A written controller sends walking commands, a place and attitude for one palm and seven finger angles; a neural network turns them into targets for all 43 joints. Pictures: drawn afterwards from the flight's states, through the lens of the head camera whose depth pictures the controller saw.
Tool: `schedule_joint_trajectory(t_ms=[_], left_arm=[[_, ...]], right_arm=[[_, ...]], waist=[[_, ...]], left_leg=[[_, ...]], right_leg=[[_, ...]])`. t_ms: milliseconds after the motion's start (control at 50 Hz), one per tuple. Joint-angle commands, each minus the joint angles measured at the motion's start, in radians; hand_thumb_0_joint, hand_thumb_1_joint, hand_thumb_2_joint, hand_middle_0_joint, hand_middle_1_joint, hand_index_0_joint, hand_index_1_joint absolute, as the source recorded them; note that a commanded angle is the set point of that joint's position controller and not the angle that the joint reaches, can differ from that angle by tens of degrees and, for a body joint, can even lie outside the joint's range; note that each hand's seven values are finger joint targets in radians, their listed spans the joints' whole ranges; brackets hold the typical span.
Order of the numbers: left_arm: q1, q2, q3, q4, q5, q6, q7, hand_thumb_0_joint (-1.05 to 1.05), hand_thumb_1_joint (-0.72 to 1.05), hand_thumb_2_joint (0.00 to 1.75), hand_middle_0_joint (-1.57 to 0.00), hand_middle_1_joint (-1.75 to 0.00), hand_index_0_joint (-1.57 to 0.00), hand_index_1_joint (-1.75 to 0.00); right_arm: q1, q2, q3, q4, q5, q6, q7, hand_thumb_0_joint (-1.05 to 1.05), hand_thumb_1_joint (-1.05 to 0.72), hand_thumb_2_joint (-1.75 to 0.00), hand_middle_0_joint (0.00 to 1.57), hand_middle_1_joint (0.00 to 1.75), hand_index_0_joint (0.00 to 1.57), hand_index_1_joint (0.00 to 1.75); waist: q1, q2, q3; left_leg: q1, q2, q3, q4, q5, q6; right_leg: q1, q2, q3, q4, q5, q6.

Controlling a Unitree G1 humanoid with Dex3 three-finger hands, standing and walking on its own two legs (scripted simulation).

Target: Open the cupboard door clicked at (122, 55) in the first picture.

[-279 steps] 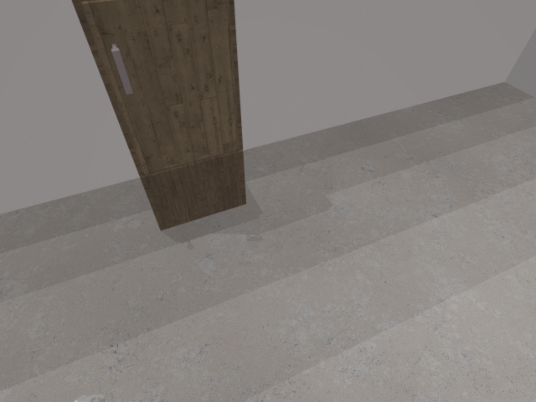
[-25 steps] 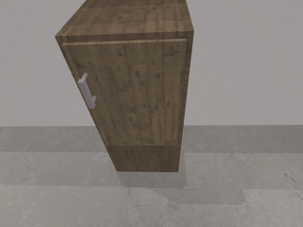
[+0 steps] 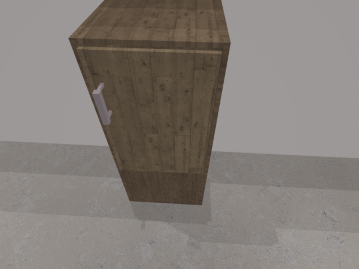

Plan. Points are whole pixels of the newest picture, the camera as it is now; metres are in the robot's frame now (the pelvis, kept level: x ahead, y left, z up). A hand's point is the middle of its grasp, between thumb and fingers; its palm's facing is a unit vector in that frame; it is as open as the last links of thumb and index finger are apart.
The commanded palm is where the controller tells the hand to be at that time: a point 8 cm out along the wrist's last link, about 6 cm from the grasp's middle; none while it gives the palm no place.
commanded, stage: look again from close up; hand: left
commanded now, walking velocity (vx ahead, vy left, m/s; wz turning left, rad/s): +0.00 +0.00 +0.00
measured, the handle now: (104, 104) +0.57 +0.28 +0.03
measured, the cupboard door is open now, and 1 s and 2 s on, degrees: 0 0 0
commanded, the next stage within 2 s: shuffle to correct the standing spot in 0.56 s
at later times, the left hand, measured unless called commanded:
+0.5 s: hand out of the picture +0.02 +0.23 -0.18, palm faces +0.05 -0.98 -0.22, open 7.4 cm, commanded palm none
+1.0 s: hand out of the picture -0.07 +0.23 -0.19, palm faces +0.10 -0.98 -0.15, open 7.4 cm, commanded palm none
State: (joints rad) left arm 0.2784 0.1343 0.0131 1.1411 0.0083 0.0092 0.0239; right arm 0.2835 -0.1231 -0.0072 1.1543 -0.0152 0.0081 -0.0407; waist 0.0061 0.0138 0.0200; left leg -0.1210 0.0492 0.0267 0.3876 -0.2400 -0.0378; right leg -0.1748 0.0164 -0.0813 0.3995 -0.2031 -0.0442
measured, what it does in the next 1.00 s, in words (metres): shifts its weight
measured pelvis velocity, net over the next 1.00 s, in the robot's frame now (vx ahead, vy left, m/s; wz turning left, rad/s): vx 0.00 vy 0.07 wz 0.01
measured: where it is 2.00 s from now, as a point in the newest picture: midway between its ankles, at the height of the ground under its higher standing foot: outside the picture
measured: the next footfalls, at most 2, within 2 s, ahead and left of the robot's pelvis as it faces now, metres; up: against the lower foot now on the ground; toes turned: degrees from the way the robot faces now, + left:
right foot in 1.30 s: +0.09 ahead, -0.05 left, +0.00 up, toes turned -1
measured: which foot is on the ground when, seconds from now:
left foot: down 0.00-1.00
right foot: down 0.00-1.00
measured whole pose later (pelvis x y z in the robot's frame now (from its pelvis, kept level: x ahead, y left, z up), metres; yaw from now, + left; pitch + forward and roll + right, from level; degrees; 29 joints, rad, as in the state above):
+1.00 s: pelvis +0.00 +0.07 -0.01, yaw +1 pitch -2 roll -1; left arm 0.45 0.13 0.03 1.08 0.03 0.02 0.03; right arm 0.39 -0.16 -0.02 1.08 -0.02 0.02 -0.02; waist 0.02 -0.01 0.00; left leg -0.22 -0.03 0.05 0.59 -0.35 0.06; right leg -0.24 -0.07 -0.04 0.55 -0.28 0.03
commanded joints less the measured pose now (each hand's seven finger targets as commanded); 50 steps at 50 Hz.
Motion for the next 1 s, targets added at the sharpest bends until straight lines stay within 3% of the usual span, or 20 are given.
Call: schedule_joint_trajectory(t_ms=[0, 20, 40, 60, 100, 120, 180, 200, 240, 300, 380, 540, 640, 720, 760, 800, 900, 940, 960, 980], left_arm=[[0.019, 0.279, 0.004, -0.133, 0.024, -0.040, 0.014, 0.00, 0.90, 0.90, -0.20, -0.30, -0.20, -0.30], [0.037, 0.207, 0.030, -0.128, 0.012, -0.051, 0.014, 0.00, 0.90, 0.90, -0.20, -0.30, -0.20, -0.30], [0.047, 0.203, 0.025, -0.135, 0.008, -0.052, 0.014, 0.00, 0.90, 0.90, -0.20, -0.30, -0.20, -0.30], [0.057, 0.176, 0.022, -0.138, 0.008, -0.048, 0.015, 0.00, 0.90, 0.90, -0.20, -0.30, -0.20, -0.30], [0.058, 0.165, 0.017, -0.151, 0.011, -0.040, 0.017, 0.00, 0.90, 0.90, -0.20, -0.30, -0.20, -0.30], [0.049, 0.171, 0.023, -0.159, 0.014, -0.040, 0.018, 0.00, 0.90, 0.90, -0.20, -0.30, -0.20, -0.30], [0.025, 0.185, 0.030, -0.179, 0.011, -0.038, 0.016, 0.00, 0.90, 0.90, -0.20, -0.30, -0.20, -0.30], [0.037, 0.167, 0.022, -0.176, 0.010, -0.034, 0.016, 0.00, 0.90, 0.90, -0.20, -0.30, -0.20, -0.30], [0.048, 0.165, 0.017, -0.173, 0.006, -0.029, 0.016, 0.00, 0.90, 0.90, -0.20, -0.30, -0.20, -0.30], [0.064, 0.149, 0.008, -0.167, 0.006, -0.022, 0.015, 0.00, 0.90, 0.90, -0.20, -0.30, -0.20, -0.30], [0.053, 0.154, 0.004, -0.166, 0.004, -0.018, 0.013, 0.00, 0.90, 0.90, -0.20, -0.30, -0.20, -0.30], [0.064, 0.136, -0.003, -0.152, 0.009, -0.014, 0.014, 0.00, 0.90, 0.90, -0.20, -0.30, -0.20, -0.30], [0.090, 0.122, -0.004, -0.134, 0.009, -0.019, 0.016, 0.00, 0.90, 0.90, -0.20, -0.30, -0.20, -0.30], [0.116, 0.118, 0.004, -0.122, 0.022, -0.013, 0.012, 0.00, 0.90, 0.90, -0.20, -0.30, -0.20, -0.30], [0.140, 0.112, 0.010, -0.120, 0.026, -0.011, 0.009, 0.00, 0.90, 0.90, -0.20, -0.30, -0.20, -0.30], [0.164, 0.115, 0.017, -0.116, 0.024, -0.015, 0.009, 0.00, 0.90, 0.90, -0.20, -0.30, -0.20, -0.30], [0.195, 0.148, 0.044, -0.113, 0.014, -0.020, 0.014, 0.00, 0.90, 0.90, -0.20, -0.30, -0.20, -0.30], [0.153, 0.136, 0.048, -0.125, 0.016, -0.012, 0.014, 0.00, 0.90, 0.90, -0.20, -0.30, -0.20, -0.30], [0.127, 0.119, 0.045, -0.130, 0.018, -0.008, 0.011, 0.00, 0.90, 0.90, -0.20, -0.30, -0.20, -0.30], [0.109, 0.085, 0.038, -0.137, 0.020, -0.005, 0.008, 0.00, 0.90, 0.90, -0.20, -0.30, -0.20, -0.30]], right_arm=[[0.021, -0.216, -0.029, -0.136, -0.010, -0.014, 0.015, 0.00, -0.90, -0.90, 0.20, 0.30, 0.20, 0.30], [0.031, -0.216, -0.040, -0.165, -0.012, -0.043, 0.002, 0.00, -0.90, -0.90, 0.20, 0.30, 0.20, 0.30], [0.040, -0.170, -0.038, -0.162, -0.010, -0.046, -0.004, 0.00, -0.90, -0.90, 0.20, 0.30, 0.20, 0.30], [0.059, -0.142, -0.034, -0.166, -0.007, -0.039, -0.007, 0.00, -0.90, -0.90, 0.20, 0.30, 0.20, 0.30], [0.081, -0.118, -0.023, -0.178, -0.011, -0.022, 0.002, 0.00, -0.90, -0.90, 0.20, 0.30, 0.20, 0.30], [0.084, -0.132, -0.029, -0.182, -0.010, -0.022, 0.004, 0.00, -0.90, -0.90, 0.20, 0.30, 0.20, 0.30], [0.084, -0.157, -0.032, -0.184, -0.004, -0.028, 0.004, 0.00, -0.90, -0.90, 0.20, 0.30, 0.20, 0.30], [0.086, -0.137, -0.022, -0.181, -0.006, -0.031, 0.008, 0.00, -0.90, -0.90, 0.20, 0.30, 0.20, 0.30], [0.066, -0.163, -0.020, -0.185, -0.004, -0.037, 0.005, 0.00, -0.90, -0.90, 0.20, 0.30, 0.20, 0.30], [0.043, -0.167, -0.013, -0.188, -0.003, -0.039, 0.005, 0.00, -0.90, -0.90, 0.20, 0.30, 0.20, 0.30], [0.030, -0.177, -0.012, -0.185, -0.002, -0.034, 0.009, 0.00, -0.90, -0.90, 0.20, 0.30, 0.20, 0.30], [0.023, -0.170, -0.014, -0.160, 0.000, -0.026, 0.017, 0.00, -0.90, -0.90, 0.20, 0.30, 0.20, 0.30], [0.033, -0.163, -0.015, -0.139, 0.003, -0.026, 0.018, 0.00, -0.90, -0.90, 0.20, 0.30, 0.20, 0.30], [0.060, -0.170, -0.022, -0.119, -0.003, -0.006, 0.021, 0.00, -0.90, -0.90, 0.20, 0.30, 0.20, 0.30], [0.064, -0.170, -0.024, -0.122, -0.006, 0.002, 0.022, 0.00, -0.90, -0.90, 0.20, 0.30, 0.20, 0.30], [0.078, -0.154, -0.023, -0.122, -0.005, 0.002, 0.022, 0.00, -0.90, -0.90, 0.20, 0.30, 0.20, 0.30], [0.128, -0.100, -0.018, -0.124, -0.004, -0.006, 0.023, 0.00, -0.90, -0.90, 0.20, 0.30, 0.20, 0.30], [0.173, -0.094, -0.020, -0.115, -0.006, -0.007, 0.023, 0.00, -0.90, -0.90, 0.20, 0.30, 0.20, 0.30], [0.205, -0.096, -0.020, -0.105, -0.006, -0.010, 0.022, 0.00, -0.90, -0.90, 0.20, 0.30, 0.20, 0.30], [0.242, -0.122, -0.024, -0.091, -0.007, -0.016, 0.019, 0.00, -0.90, -0.90, 0.20, 0.30, 0.20, 0.30]], waist=[[-0.038, -0.105, 0.189], [-0.016, 0.041, -0.013], [-0.017, 0.067, -0.133], [-0.021, 0.003, -0.146], [-0.025, -0.157, -0.040], [-0.030, -0.163, 0.007], [-0.033, -0.042, 0.068], [-0.025, -0.009, 0.056], [-0.009, 0.058, 0.058], [0.007, 0.050, 0.043], [0.003, 0.009, 0.054], [0.002, 0.005, 0.092], [0.001, -0.016, 0.070], [0.000, 0.011, 0.109], [0.006, 0.013, 0.136], [0.009, -0.033, 0.138], [-0.001, -0.147, 0.096], [-0.029, -0.102, 0.122], [-0.045, -0.047, 0.154], [-0.060, 0.082, 0.178]], left_leg=[[-0.124, 0.004, -0.084, 0.002, 0.116, 0.051], [-0.093, 0.046, -0.069, 0.057, 0.140, 0.059], [-0.061, 0.032, -0.064, 0.102, 0.120, 0.064], [-0.087, 0.015, -0.047, 0.128, 0.050, 0.059], [-0.150, -0.014, -0.025, 0.164, -0.032, 0.058], [-0.152, -0.011, -0.030, 0.174, -0.024, 0.061], [-0.137, 0.013, -0.055, 0.105, 0.036, 0.068], [-0.131, 0.024, -0.062, 0.077, 0.072, 0.070], [-0.165, 0.052, -0.093, 0.040, 0.136, 0.075], [-0.181, 0.064, -0.102, 0.013, 0.160, 0.079], [-0.185, 0.058, -0.105, -0.017, 0.093, 0.075], [-0.212, 0.059, -0.124, -0.099, -0.084, 0.076], [-0.185, 0.055, -0.117, -0.101, -0.068, 0.078], [-0.233, 0.044, -0.123, -0.119, -0.330, 0.089], [-0.273, 0.038, -0.124, -0.106, -0.391, 0.099], [-0.278, 0.016, -0.102, -0.044, -0.346, 0.099], [-0.255, -0.044, 0.007, 0.166, -0.202, 0.080], [-0.168, -0.037, 0.004, 0.125, -0.215, 0.082], [-0.145, -0.020, -0.040, 0.053, -0.252, 0.092], [-0.110, 0.052, -0.157, -0.064, -0.326, 0.117]], right_leg=[[-0.095, -0.090, 0.135, -0.053, 0.055, 0.008], [-0.017, -0.154, 0.156, 0.007, 0.082, -0.010], [0.031, -0.160, 0.168, 0.002, 0.101, -0.026], [0.030, -0.174, 0.191, -0.027, 0.034, -0.030], [-0.033, -0.200, 0.226, -0.100, -0.107, -0.036], [-0.086, -0.206, 0.221, -0.112, -0.140, -0.040], [-0.136, -0.167, 0.172, -0.070, -0.103, -0.035], [-0.106, -0.143, 0.139, -0.034, -0.043, -0.022], [-0.051, -0.118, 0.103, 0.021, 0.057, -0.002], [0.006, -0.113, 0.086, 0.035, 0.091, 0.012], [0.006, -0.119, 0.090, 0.017, 0.066, 0.024], [-0.007, -0.115, 0.086, -0.007, 0.011, 0.042], [0.002, -0.123, 0.087, -0.016, 0.031, 0.045], [-0.041, -0.107, 0.077, -0.015, -0.217, 0.041], [-0.058, -0.104, 0.088, -0.016, -0.294, 0.036], [-0.060, -0.124, 0.132, -0.040, -0.327, 0.017], [-0.070, -0.249, 0.284, -0.129, -0.449, -0.059], [-0.191, -0.228, 0.231, -0.094, -0.468, -0.052], [-0.240, -0.178, 0.177, -0.023, -0.434, -0.036], [-0.301, -0.103, 0.090, 0.119, -0.360, -0.007]])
